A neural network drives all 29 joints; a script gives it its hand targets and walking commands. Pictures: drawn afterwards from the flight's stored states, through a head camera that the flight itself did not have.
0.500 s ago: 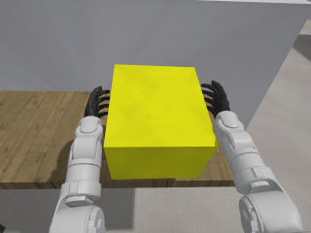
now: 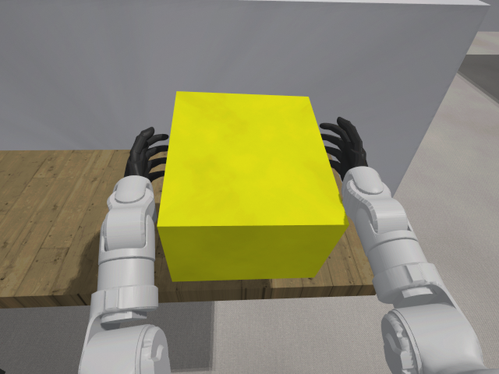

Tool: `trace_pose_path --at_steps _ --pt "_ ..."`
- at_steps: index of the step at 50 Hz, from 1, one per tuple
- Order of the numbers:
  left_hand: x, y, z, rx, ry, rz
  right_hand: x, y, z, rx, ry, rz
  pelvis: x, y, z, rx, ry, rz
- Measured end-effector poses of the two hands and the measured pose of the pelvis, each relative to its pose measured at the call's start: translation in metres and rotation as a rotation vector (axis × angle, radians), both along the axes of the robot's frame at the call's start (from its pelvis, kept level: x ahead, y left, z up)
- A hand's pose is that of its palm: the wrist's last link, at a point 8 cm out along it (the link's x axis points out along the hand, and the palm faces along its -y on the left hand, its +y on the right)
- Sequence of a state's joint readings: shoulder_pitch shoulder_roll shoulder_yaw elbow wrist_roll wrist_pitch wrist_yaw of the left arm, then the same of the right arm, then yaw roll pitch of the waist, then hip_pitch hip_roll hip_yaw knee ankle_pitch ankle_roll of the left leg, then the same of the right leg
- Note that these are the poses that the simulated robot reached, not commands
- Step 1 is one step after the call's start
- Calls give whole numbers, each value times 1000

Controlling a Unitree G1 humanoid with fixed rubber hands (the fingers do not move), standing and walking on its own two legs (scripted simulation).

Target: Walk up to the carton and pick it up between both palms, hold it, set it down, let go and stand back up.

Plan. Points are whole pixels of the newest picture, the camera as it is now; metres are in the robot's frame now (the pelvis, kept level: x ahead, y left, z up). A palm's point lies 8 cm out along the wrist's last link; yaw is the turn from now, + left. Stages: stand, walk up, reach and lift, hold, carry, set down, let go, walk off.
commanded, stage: reach and lift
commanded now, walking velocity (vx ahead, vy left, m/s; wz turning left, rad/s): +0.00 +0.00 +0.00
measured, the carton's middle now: (244, 183) +0.40 +0.01 +0.12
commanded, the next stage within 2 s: hold in 0.52 s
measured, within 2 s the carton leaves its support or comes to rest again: neither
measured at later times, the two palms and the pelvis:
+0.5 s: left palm (140, 168) +0.37 +0.17 +0.17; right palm (355, 156) +0.37 -0.16 +0.19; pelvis +0.00 +0.00 +0.00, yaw +0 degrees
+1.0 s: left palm (134, 166) +0.36 +0.17 +0.19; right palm (359, 150) +0.37 -0.16 +0.21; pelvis +0.00 +0.00 +0.00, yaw +0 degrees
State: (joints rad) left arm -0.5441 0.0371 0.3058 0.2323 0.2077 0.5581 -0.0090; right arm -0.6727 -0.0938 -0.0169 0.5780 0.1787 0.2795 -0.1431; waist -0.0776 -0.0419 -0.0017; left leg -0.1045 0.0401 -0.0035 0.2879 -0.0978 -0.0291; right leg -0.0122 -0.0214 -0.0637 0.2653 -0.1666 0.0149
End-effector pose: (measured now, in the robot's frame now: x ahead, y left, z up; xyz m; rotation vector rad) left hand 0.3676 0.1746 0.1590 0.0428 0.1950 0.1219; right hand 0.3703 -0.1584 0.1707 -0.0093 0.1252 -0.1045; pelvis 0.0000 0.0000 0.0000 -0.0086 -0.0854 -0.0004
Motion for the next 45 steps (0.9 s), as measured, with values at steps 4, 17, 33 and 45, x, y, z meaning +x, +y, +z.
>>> trace_pose_path --at_steps 4,17,33,45 --pt "2 0 1 -8 2 -3 1 0 4 -4 1 -4 0 1 0 0 -2 -1" --pt "6 -1 8 -6 0 -14 2 -1 11 13 -2 -16 2 3 0 -1 -4 -5" --pt "2 -2 17 0 -12 -5 2 -2 24 19 -17 -4 6 1 0 -3 -16 -3" --pt "-6 -2 27 -8 -19 -4 -5 -1 35 22 -26 -3 1 0 0 -2 -23 -4"
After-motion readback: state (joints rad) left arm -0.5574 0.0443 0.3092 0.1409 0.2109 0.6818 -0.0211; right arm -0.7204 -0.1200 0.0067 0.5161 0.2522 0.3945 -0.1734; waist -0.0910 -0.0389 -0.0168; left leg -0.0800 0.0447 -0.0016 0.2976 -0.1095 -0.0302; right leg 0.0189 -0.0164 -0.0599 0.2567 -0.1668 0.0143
